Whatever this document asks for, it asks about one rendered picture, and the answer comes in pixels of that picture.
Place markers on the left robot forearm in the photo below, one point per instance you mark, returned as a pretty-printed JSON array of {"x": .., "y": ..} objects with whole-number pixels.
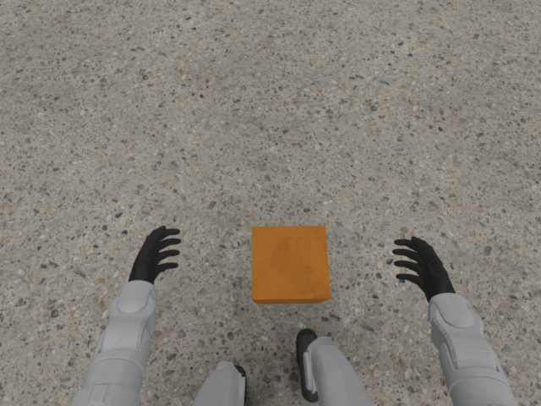
[{"x": 118, "y": 364}]

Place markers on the robot left shin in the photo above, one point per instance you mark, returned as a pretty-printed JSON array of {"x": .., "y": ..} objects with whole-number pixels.
[{"x": 226, "y": 366}]

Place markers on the carton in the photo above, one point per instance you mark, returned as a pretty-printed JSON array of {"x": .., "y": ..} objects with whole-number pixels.
[{"x": 289, "y": 265}]

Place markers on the left robot foot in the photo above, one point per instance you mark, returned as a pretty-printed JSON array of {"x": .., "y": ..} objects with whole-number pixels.
[{"x": 241, "y": 370}]

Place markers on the right robot forearm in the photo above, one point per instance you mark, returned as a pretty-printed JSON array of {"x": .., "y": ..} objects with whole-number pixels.
[{"x": 472, "y": 372}]

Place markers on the right robot hand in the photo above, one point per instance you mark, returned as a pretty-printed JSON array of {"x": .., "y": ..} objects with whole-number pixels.
[{"x": 432, "y": 277}]

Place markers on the left robot hand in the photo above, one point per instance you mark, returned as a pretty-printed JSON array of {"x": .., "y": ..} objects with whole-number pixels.
[{"x": 146, "y": 266}]

